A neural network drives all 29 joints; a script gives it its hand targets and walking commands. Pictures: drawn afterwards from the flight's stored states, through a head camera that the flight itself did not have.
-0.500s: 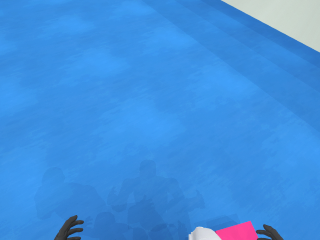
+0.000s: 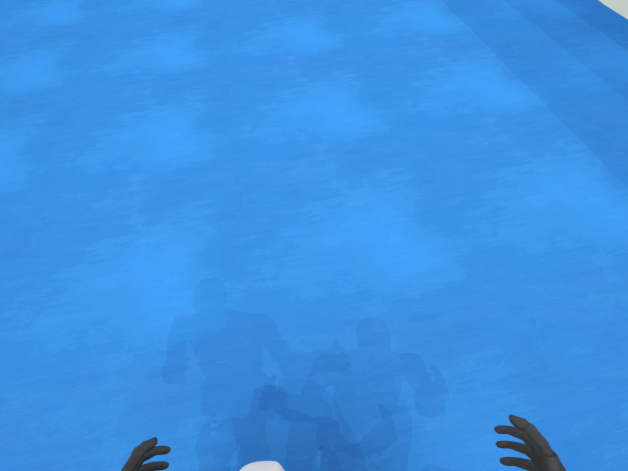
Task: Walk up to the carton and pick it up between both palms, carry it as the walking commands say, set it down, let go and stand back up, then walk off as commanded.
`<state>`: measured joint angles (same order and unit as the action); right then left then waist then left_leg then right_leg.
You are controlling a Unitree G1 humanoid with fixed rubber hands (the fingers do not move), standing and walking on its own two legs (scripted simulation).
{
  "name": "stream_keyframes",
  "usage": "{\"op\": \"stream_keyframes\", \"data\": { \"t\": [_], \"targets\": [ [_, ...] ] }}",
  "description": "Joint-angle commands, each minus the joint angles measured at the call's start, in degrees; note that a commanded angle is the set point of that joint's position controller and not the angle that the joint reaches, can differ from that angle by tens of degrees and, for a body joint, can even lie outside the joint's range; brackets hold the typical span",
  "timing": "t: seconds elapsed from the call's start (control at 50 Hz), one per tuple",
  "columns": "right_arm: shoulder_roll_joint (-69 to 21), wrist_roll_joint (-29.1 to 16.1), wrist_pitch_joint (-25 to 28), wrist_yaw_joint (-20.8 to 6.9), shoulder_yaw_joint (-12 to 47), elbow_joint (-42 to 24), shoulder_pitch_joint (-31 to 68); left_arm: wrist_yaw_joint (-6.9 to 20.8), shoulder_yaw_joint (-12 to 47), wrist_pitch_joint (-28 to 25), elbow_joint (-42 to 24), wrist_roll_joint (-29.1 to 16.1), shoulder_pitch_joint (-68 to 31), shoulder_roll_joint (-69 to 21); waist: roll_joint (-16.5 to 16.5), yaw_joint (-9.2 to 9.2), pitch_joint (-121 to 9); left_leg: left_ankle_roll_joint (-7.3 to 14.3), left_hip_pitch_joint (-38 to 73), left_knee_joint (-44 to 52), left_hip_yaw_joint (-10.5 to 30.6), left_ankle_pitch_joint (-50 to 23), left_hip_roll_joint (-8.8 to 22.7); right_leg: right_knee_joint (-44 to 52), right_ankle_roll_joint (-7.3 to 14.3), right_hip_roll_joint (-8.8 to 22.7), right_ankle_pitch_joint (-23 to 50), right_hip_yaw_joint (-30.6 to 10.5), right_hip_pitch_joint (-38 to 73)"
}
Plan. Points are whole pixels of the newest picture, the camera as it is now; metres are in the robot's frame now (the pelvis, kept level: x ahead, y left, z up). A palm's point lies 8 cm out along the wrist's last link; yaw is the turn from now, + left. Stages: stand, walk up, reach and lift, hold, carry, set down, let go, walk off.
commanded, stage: walk off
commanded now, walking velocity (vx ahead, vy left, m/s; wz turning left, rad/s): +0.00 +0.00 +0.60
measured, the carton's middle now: out of the picture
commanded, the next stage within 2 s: stand in 1.06 s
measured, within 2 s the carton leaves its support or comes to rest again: neither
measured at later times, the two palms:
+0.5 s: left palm out of the picture +0.07 +0.30 -0.09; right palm out of the picture +0.13 -0.25 -0.11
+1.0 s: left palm out of the picture -0.15 +0.29 -0.13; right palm (416, 384) +0.24 -0.11 -0.09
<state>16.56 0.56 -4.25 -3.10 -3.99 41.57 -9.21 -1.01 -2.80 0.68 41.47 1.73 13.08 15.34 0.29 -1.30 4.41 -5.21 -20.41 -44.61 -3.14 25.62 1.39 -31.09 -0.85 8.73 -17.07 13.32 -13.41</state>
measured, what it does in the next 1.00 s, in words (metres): steps on the spot, turning left: left foot, then right foot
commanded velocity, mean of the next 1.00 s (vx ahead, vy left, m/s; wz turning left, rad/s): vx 0.00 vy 0.00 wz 0.60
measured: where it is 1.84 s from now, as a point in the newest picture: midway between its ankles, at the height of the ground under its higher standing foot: outside the picture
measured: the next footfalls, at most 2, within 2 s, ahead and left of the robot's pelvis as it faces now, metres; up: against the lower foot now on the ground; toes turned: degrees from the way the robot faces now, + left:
left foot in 0.06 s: +0.03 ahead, +0.12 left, +0.00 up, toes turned +7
right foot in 0.52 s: +0.07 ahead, -0.10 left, +0.00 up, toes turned +16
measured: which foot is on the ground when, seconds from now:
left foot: up 0.00-0.04, down 0.06-0.52, up 0.54-0.92, down 0.94-1.00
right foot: down 0.00-0.06, up 0.08-0.50, down 0.52-0.94, up 0.96-1.00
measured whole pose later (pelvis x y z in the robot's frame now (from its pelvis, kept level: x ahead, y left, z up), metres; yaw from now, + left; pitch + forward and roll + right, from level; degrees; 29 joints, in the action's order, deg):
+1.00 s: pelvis -0.04 +0.02 -0.01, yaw +35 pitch +1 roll +0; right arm 16.0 1.0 -1.7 -1.9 -3.3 40.6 -7.6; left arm -0.5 -4.1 3.2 43.0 1.1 14.9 18.3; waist 3.1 -2.1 4.2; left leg 2.1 -16.7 -33.8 -3.0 17.0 -0.8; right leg -51.0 -4.6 9.3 -30.1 8.6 -22.1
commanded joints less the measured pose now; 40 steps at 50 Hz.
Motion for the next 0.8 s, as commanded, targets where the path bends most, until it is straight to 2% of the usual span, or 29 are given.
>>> {"op": "stream_keyframes", "data": {
  "t": [0.0, 0.02, 0.04, 0.06, 0.08, 0.1, 0.12, 0.14, 0.16, 0.18, 0.22, 0.32, 0.38, 0.44, 0.46, 0.48, 0.5, 0.52, 0.54, 0.56, 0.58, 0.6, 0.64, 0.68, 0.72, 0.78],
  "targets": [
    [3.1, 0.1, 1.3, 0.2, -0.6, -4.3, -0.3, 0.4, -3.5, 0.0, -1.3, -0.6, 2.7, 11.4, 12.7, -0.11, -7.3, 2.1, 4.1, 12.3, -3.3, -4.4, -1.6, 2.3, 5.3, 12.0, 30.0, -6.2, 6.3],
    [4.0, 0.8, 1.8, 0.7, -1.1, -3.2, -3.1, 0.6, -3.3, 0.1, -1.2, -1.1, 2.5, 10.9, 8.9, 1.81, -7.6, 2.9, 10.5, 20.3, -2.6, -12.3, -1.8, -1.9, 2.3, 11.4, 26.4, -4.3, 1.9],
    [7.8, 1.9, 2.6, 1.3, -2.0, -2.2, -6.8, 1.0, -2.8, 0.4, -1.4, -1.4, 4.5, 9.0, -0.8, 3.74, -9.8, 4.4, 21.0, 26.3, 6.8, -17.5, 4.8, -12.4, -1.4, 8.7, 14.2, -1.4, -7.8],
    [16.8, 0.7, 3.1, 1.7, -3.9, -3.1, -7.9, 1.3, -1.2, 0.8, -6.7, -0.8, 0.8, 3.5, -21.5, 4.22, -9.2, 12.7, 24.4, 26.2, 29.6, -41.4, 23.2, -24.0, -5.5, -1.5, -21.1, -0.2, -24.4],
    [15.2, 0.2, 3.1, 2.0, -3.9, -1.6, -13.0, 0.4, -1.5, 2.1, -6.5, -0.1, -4.2, 6.3, -12.0, 8.69, -11.4, 17.8, 22.4, 24.1, 26.6, -46.8, 23.5, -30.9, -5.1, -0.8, -22.0, -9.8, -23.6],
    [12.2, 0.2, 3.0, 2.5, -2.7, -1.5, -10.5, 0.3, -1.6, 2.6, -6.0, -0.8, -4.2, 6.2, -10.5, 6.44, -8.4, 17.7, 19.4, 23.5, 22.2, -44.0, 20.4, -33.0, -4.8, -0.6, -18.2, -11.1, -23.9],
    [9.6, 0.3, 2.7, 2.9, -1.9, -2.2, -5.6, 0.5, -1.7, 2.4, -4.9, -1.2, -2.8, 6.4, -9.3, 3.84, -5.5, 15.5, 15.5, 24.5, 18.1, -39.6, 16.0, -31.6, -4.6, 0.1, -12.4, -12.2, -22.2],
    [9.2, 0.2, 2.7, 3.4, -1.6, -2.8, -2.2, 0.6, -1.9, 2.2, -4.3, -0.8, -2.1, 6.8, -10.6, 2.46, -4.7, 13.8, 13.9, 24.8, 16.2, -37.3, 13.0, -30.6, -4.6, -0.1, -8.8, -12.4, -21.1],
    [8.6, 0.1, 2.6, 3.6, -1.4, -3.3, -0.6, 0.7, -2.2, 2.2, -3.0, -0.3, 0.0, 7.6, -10.8, 1.61, -5.5, 13.4, 12.6, 24.6, 14.6, -38.9, 10.9, -31.6, -4.9, -1.0, -5.9, -11.7, -19.0],
    [8.3, 0.0, 2.7, 3.5, -1.3, -3.5, -0.8, 0.9, -2.4, 2.3, -2.5, -0.2, 1.1, 7.7, -9.9, 1.29, -6.6, 13.3, 12.1, 24.5, 14.3, -38.7, 10.3, -32.4, -5.2, -1.9, -4.7, -11.4, -17.9],
    [8.8, 0.1, 3.0, 3.2, -1.4, -3.1, -2.3, 0.9, -2.2, 2.6, -2.7, -0.3, 0.5, 6.7, -8.0, 1.59, -7.0, 13.6, 11.7, 24.8, 15.3, -35.2, 9.9, -30.8, -5.4, -2.6, -3.8, -11.8, -17.7],
    [10.3, 0.6, 2.9, 2.8, -2.0, -1.9, -5.8, 0.5, -1.6, 2.8, -4.5, -0.6, -3.7, 5.2, -9.4, 3.55, -5.3, 15.4, 11.8, 25.7, 21.8, -24.8, 10.1, -21.0, -4.9, -5.1, -6.2, -12.8, -17.7],
    [10.7, 0.9, 2.7, 2.4, -2.3, -2.0, -5.5, 0.3, -1.3, 2.3, -5.2, -1.1, -5.0, 4.6, -9.5, 3.67, -5.8, 15.6, 9.4, 24.3, 23.9, -25.2, 9.4, -15.1, -4.1, -7.0, -7.0, -12.9, -12.9],
    [10.5, 1.0, 2.3, 2.0, -2.6, -2.1, -3.8, -0.2, -1.1, 1.7, -5.1, -1.7, -3.3, 4.2, -10.3, 2.42, -7.0, 14.1, 6.9, 22.4, 26.8, -31.2, 8.7, -7.5, -3.1, -9.1, -6.8, -12.6, -5.6],
    [10.1, 0.8, 2.3, 2.0, -2.5, -2.0, -3.1, -0.5, -1.1, 1.4, -4.6, -1.7, -1.5, 4.0, -9.6, 1.1, -7.3, 12.8, 6.0, 20.9, 27.2, -32.2, 7.9, -1.7, -2.7, -9.5, -4.2, -12.6, -2.0],
    [9.4, 0.3, 2.4, 2.1, -2.2, -2.0, -2.7, -1.0, -1.2, 0.9, -3.9, -1.5, 0.9, 4.0, -8.6, -0.15, -7.7, 10.5, 4.1, 18.9, 26.9, -29.9, 6.4, 6.9, -2.5, -9.4, 0.8, -12.0, 3.0],
    [7.4, -0.2, 2.7, 2.5, -1.7, -2.1, -3.6, -1.4, -1.8, 0.3, -3.5, -0.8, 3.0, 6.7, -5.1, -0.53, -8.8, 7.5, -1.7, 16.3, 25.3, -21.8, 4.0, 11.7, -1.4, -3.9, 3.9, -15.1, 11.2],
    [3.2, -0.9, 2.9, 2.7, -1.1, -3.1, -5.2, -1.5, -2.8, -0.1, -4.2, 0.0, 3.8, 12.0, 9.2, -0.38, -10.1, 4.1, -12.2, 3.3, 16.5, -4.6, -3.4, 16.7, 2.3, 12.9, 1.9, -30.1, 18.4],
    [5.7, 0.8, 2.5, 3.1, -1.7, -3.8, -4.3, -1.0, -3.5, 0.4, -4.9, -0.1, 1.4, 14.8, 14.2, -0.76, -7.1, 2.7, -13.8, -7.7, 8.4, 9.2, -6.0, 17.1, 8.8, 21.1, 8.9, -35.6, 7.6],
    [8.3, 1.8, 2.0, 2.6, -2.5, -3.2, -3.3, -0.7, -2.3, 0.3, -5.0, 0.0, 0.6, 10.7, 8.4, -0.06, -4.4, 2.7, -11.7, -15.1, 9.8, 7.2, -3.0, 16.8, 9.9, 18.3, 11.8, -31.6, 3.3],
    [7.2, 1.5, 1.6, 2.0, -2.7, -2.2, -4.7, -0.5, -1.4, 0.1, -5.4, -0.2, -2.4, 7.8, 7.3, 1.96, -2.8, 2.4, -10.6, -18.6, 9.5, 3.5, -2.8, 16.3, 8.6, 14.1, 12.2, -26.1, 0.7],
    [6.7, 1.0, 1.3, 1.5, -2.7, -1.1, -6.7, -0.5, -0.9, 0.0, -6.0, -0.1, -5.7, 6.7, 8.3, 3.53, -2.4, 1.8, -10.2, -20.9, 8.4, 0.2, -2.5, 15.8, 6.6, 10.5, 12.7, -20.9, 0.0],
    [5.7, 0.5, 1.0, 0.5, -2.4, -0.2, -7.9, -1.0, -0.9, -0.2, -6.1, -0.1, -6.0, 6.5, 10.8, 3.01, -3.2, 0.0, -10.8, -22.7, 6.0, -2.7, -2.2, 13.9, 6.3, 7.3, 19.1, -14.9, 2.3],
    [4.8, 0.1, 0.9, 0.4, -2.0, -1.0, -5.0, -1.1, -1.1, -0.4, -5.2, -0.1, -3.2, 6.6, 10.3, 1.14, -4.0, -1.3, -11.3, -19.5, 3.9, -3.1, -1.7, 12.5, 6.6, 7.3, 22.2, -12.4, 5.5],
    [3.8, 0.0, 0.7, 0.2, -1.5, -2.1, -1.7, -1.1, -1.5, -0.6, -4.0, -0.1, -0.1, 7.5, 10.9, -0.76, -4.2, -1.8, -11.4, -14.3, 2.4, -1.8, -1.0, 11.2, 7.4, 8.7, 25.1, -11.4, 8.2],
    [2.5, 0.0, 0.7, -0.1, -0.5, -3.8, 1.7, -0.6, -2.4, -0.7, -2.5, 0.1, 2.1, 9.4, 12.4, -2.16, -5.4, -1.0, -6.5, -4.5, -0.2, 1.1, -0.3, 8.5, 8.3, 10.0, 29.4, -8.9, 8.7]
  ]
}}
